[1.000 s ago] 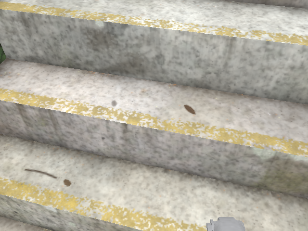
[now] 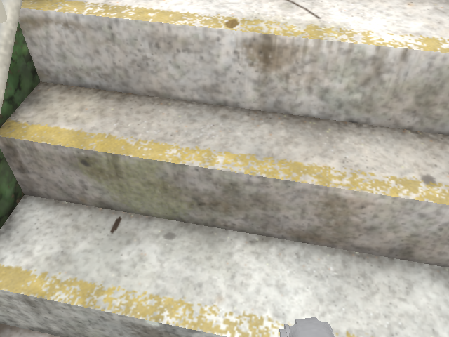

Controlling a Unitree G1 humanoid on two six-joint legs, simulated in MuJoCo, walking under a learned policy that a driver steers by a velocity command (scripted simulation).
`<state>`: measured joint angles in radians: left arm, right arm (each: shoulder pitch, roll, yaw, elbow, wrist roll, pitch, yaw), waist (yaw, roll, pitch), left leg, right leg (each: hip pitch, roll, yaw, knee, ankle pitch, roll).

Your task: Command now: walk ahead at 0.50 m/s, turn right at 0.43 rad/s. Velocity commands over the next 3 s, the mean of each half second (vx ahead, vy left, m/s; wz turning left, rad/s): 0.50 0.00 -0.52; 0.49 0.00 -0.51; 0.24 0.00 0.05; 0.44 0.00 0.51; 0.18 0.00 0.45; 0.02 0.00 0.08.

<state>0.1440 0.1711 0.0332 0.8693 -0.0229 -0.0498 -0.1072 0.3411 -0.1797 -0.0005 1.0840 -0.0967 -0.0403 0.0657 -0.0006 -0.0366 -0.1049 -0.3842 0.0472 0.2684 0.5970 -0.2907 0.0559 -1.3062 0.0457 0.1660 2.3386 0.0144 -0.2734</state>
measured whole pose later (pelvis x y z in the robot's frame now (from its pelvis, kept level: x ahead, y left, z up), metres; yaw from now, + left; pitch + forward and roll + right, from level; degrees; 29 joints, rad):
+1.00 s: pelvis +0.45 -0.13 +0.41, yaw -30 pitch +6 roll +4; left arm 0.06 0.21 0.00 0.86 0.01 -0.02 -0.09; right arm 0.36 -0.14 0.00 1.13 -0.11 -0.07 0.03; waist -0.03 -0.06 -0.19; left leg -0.27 0.03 0.20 0.49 -0.32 0.00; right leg -1.30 -0.03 0.12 2.01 -0.17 -0.26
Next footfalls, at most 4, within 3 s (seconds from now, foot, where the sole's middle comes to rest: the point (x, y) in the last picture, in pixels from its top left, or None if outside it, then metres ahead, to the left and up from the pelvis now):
0.22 right None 0.21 -0.13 -0.57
0.66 left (240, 280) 0.51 0.00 -0.36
1.20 right None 0.63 -0.46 -0.16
1.84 left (359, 21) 0.90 -0.26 0.04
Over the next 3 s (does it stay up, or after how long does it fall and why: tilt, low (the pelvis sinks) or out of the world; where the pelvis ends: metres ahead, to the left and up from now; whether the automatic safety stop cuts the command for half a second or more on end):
stays up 1.03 -0.40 0.98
